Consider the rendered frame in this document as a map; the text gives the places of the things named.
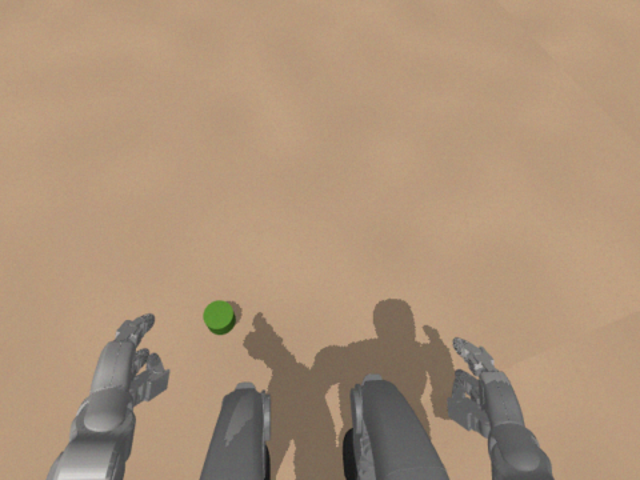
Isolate left robot arm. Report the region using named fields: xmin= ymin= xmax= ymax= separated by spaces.
xmin=46 ymin=388 xmax=136 ymax=480

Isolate right robot arm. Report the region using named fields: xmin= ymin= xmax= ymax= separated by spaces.
xmin=488 ymin=423 xmax=555 ymax=480

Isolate right robot hand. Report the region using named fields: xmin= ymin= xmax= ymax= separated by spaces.
xmin=447 ymin=338 xmax=525 ymax=439

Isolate tin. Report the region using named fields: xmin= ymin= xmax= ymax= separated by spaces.
xmin=203 ymin=300 xmax=236 ymax=335

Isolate left robot hand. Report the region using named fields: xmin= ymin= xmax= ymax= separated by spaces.
xmin=89 ymin=314 xmax=170 ymax=407

